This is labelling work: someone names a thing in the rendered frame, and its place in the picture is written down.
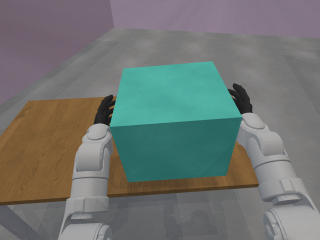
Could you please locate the right robot upper arm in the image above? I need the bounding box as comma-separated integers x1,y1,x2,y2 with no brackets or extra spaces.
263,205,320,240

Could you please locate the robot right hand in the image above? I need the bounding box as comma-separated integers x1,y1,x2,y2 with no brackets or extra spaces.
227,83,253,115

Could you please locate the robot left hand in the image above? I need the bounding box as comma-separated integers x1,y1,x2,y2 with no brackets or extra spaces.
93,94,116,127

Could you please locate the table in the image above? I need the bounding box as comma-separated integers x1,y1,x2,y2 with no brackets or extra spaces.
0,95,259,240

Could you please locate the robot right forearm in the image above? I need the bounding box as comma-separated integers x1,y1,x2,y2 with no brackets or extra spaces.
236,112,320,217

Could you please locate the robot left forearm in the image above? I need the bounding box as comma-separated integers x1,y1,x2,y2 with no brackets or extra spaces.
58,123,114,240

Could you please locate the carton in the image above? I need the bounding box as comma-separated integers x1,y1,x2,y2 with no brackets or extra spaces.
109,61,243,182

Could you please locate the left robot upper arm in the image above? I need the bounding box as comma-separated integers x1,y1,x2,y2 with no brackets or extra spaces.
59,223,113,240

